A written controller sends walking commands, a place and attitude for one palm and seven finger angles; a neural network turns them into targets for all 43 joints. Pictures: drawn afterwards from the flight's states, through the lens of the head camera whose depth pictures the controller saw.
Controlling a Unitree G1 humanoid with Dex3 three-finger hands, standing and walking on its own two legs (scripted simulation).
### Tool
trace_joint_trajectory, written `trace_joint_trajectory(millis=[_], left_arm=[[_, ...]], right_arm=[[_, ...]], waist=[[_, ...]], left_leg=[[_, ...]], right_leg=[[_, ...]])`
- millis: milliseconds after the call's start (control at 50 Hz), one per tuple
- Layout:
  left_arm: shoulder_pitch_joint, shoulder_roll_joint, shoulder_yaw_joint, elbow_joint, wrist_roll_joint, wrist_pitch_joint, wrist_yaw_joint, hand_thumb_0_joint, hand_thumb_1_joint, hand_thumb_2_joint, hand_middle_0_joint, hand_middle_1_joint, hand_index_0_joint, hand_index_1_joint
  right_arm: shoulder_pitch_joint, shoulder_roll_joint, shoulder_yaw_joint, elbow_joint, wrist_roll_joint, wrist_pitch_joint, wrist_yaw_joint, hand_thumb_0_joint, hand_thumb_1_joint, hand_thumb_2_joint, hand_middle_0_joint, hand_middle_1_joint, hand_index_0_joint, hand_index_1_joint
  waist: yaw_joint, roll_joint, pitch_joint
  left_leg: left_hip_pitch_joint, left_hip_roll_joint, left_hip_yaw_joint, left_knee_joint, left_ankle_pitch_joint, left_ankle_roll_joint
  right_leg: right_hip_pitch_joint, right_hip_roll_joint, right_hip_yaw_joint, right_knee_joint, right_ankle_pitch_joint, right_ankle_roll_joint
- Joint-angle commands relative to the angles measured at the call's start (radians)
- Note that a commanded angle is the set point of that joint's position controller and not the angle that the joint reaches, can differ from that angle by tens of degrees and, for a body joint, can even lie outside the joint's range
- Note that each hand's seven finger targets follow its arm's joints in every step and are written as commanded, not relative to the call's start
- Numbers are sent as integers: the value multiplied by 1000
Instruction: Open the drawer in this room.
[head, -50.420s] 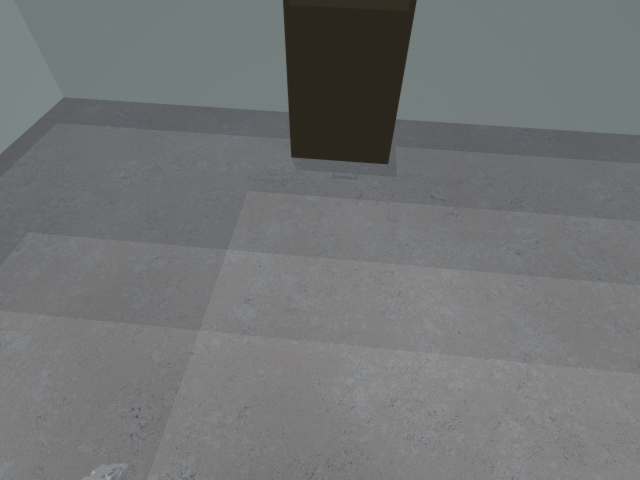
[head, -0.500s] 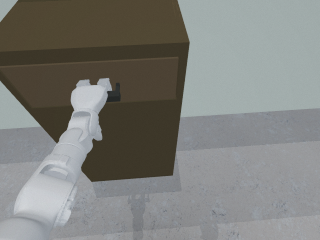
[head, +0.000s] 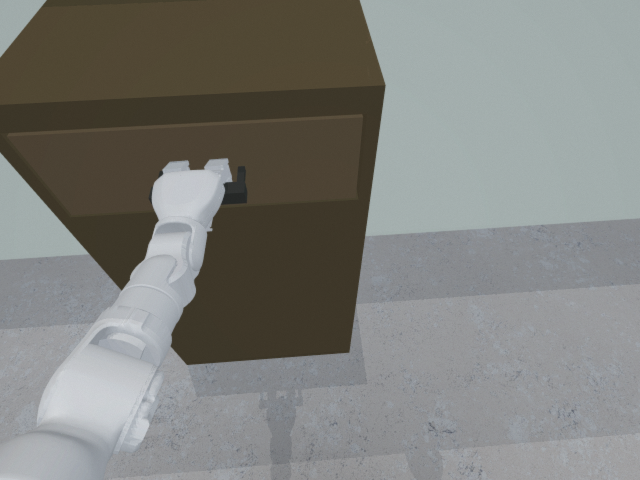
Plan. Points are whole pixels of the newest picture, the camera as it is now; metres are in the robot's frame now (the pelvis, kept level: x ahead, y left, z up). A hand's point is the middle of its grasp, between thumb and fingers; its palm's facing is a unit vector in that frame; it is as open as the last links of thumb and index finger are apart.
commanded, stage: close the thumb around the handle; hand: left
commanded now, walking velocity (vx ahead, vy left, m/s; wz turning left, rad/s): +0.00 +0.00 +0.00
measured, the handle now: (201, 184) +0.51 +0.17 +0.07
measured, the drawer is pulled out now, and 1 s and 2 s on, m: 0.00 0.09 0.21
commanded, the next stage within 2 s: pull the drawer open in 0.08 s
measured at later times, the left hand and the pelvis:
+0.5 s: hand (201, 235) +0.43 +0.16 +0.04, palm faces +0.00 -0.06 -1.00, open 5.4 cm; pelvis +0.01 +0.00 +0.00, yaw +0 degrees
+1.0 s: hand (196, 278) +0.36 +0.16 +0.04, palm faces +0.01 -0.09 -1.00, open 5.4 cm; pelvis +0.01 -0.02 +0.01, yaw +1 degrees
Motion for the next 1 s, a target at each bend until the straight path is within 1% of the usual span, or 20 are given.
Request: trace_joint_trajectory(millis=[0,80,180,240,280,300,360,400,440,480,520,560,640,680,720,740,800,880,900,980], left_arm=[[-458,184,55,-170,10,5,29,0,900,900,-400,-1350,-400,-1350],[-465,168,46,-186,-5,-5,23,0,900,900,-400,-1350,-400,-1350],[-408,158,48,-216,-3,-23,16,0,900,900,-400,-1350,-400,-1350],[-353,99,14,-250,-7,-27,13,0,900,900,-400,-1350,-400,-1350],[-294,92,18,-310,-13,-33,9,0,900,900,-400,-1350,-400,-1350],[-249,87,19,-317,-13,-29,8,0,900,900,-400,-1350,-400,-1350],[-185,37,-21,-418,-24,-19,2,0,900,900,-400,-1350,-400,-1350],[-143,55,-7,-436,-23,-1,2,0,900,900,-400,-1350,-400,-1350],[-134,36,-27,-495,-21,11,2,0,900,900,-400,-1350,-400,-1350],[-85,63,-7,-529,-20,25,-1,0,900,900,-400,-1350,-400,-1350],[-77,45,-25,-541,-19,39,-7,0,900,900,-400,-1350,-400,-1350],[-78,55,-25,-566,-18,45,-10,0,900,900,-400,-1350,-400,-1350],[18,63,-14,-619,-21,50,-24,0,900,900,-400,-1350,-400,-1350],[33,54,-25,-644,-22,50,-34,0,900,900,-400,-1350,-400,-1350],[52,65,-18,-691,-16,46,-36,0,900,900,-400,-1350,-400,-1350],[74,39,-41,-703,-18,47,-37,0,900,900,-400,-1350,-400,-1350],[96,56,-28,-722,-11,48,-39,0,900,900,-400,-1350,-400,-1350],[157,46,-42,-809,-10,48,-41,0,900,900,-400,-1350,-400,-1350],[169,63,-22,-800,-12,51,-41,0,900,900,-400,-1350,-400,-1350],[189,65,-28,-834,-8,58,-45,0,900,900,-400,-1350,-400,-1350]], right_arm=[[52,-146,-44,-81,4,-20,-21,0,-900,-900,200,300,200,300],[53,-144,-43,-86,5,-23,-22,0,-900,-900,200,300,200,300],[49,-140,-49,-91,4,-25,-17,0,-900,-900,200,300,200,300],[37,-136,-52,-97,4,-23,-8,0,-900,-900,200,300,200,300],[30,-134,-56,-107,2,-21,0,0,-900,-900,200,300,200,300],[21,-132,-59,-109,3,-18,3,0,-900,-900,200,300,200,300],[-7,-131,-62,-123,6,-14,18,0,-900,-900,200,300,200,300],[-22,-134,-59,-122,8,-7,20,0,-900,-900,200,300,200,300],[-39,-129,-60,-127,8,-5,22,0,-900,-900,200,300,200,300],[-56,-130,-56,-131,10,0,21,0,-900,-900,200,300,200,300],[-76,-126,-51,-133,13,6,17,0,-900,-900,200,300,200,300],[-93,-126,-48,-137,13,9,14,0,-900,-900,200,300,200,300],[-135,-116,-38,-158,14,12,7,0,-900,-900,200,300,200,300],[-151,-114,-33,-165,16,13,4,0,-900,-900,200,300,200,300],[-170,-110,-31,-174,13,12,2,0,-900,-900,200,300,200,300],[-180,-105,-29,-181,14,9,3,0,-900,-900,200,300,200,300],[-198,-104,-24,-181,13,8,0,0,-900,-900,200,300,200,300],[-224,-97,-23,-198,11,2,5,0,-900,-900,200,300,200,300],[-227,-98,-20,-193,10,1,3,0,-900,-900,200,300,200,300],[-251,-95,-13,-198,10,-2,-1,0,-900,-900,200,300,200,300]], waist=[[-27,-61,-345],[-27,-59,-350],[-8,-43,-385],[-1,-38,-372],[18,-31,-414],[23,-42,-403],[24,-48,-393],[30,-58,-358],[32,-60,-365],[45,-57,-373],[39,-73,-326],[40,-78,-323],[65,-91,-311],[63,-100,-292],[76,-81,-308],[77,-76,-299],[78,-84,-275],[93,-60,-302],[93,-86,-288],[95,-88,-264]], left_leg=[[250,33,-49,-42,411,-26],[259,34,-49,-43,414,-25],[289,35,-51,-37,481,-28],[310,41,-52,-35,520,-32],[340,44,-57,-28,597,-33],[343,45,-54,-25,608,-33],[365,50,-64,-27,653,-34],[357,49,-62,-33,629,-33],[363,45,-59,-36,624,-30],[367,43,-58,-39,637,-31],[357,41,-57,-48,603,-31],[356,38,-58,-54,581,-31],[347,29,-50,-61,564,-29],[341,27,-50,-65,551,-28],[353,25,-46,-67,548,-30],[354,24,-47,-69,545,-30],[349,23,-47,-72,516,-32],[373,22,-47,-64,553,-32],[357,20,-45,-66,530,-32],[335,14,-38,-77,473,-32]], right_leg=[[129,-15,27,-66,363,7],[136,-15,27,-67,368,9],[155,-14,29,-61,409,8],[143,-13,22,-60,417,7],[169,-14,25,-53,461,7],[171,-13,24,-55,471,8],[174,-14,21,-60,483,8],[174,-13,21,-63,476,9],[191,-15,24,-66,495,9],[219,-19,27,-63,517,8],[209,-19,24,-71,501,9],[223,-22,29,-75,490,6],[260,-27,33,-74,519,8],[263,-30,33,-76,524,9],[272,-31,39,-75,519,8],[272,-32,36,-76,518,7],[262,-32,39,-79,499,6],[283,-36,46,-72,536,7],[288,-36,48,-73,536,8],[296,-40,58,-80,524,10]])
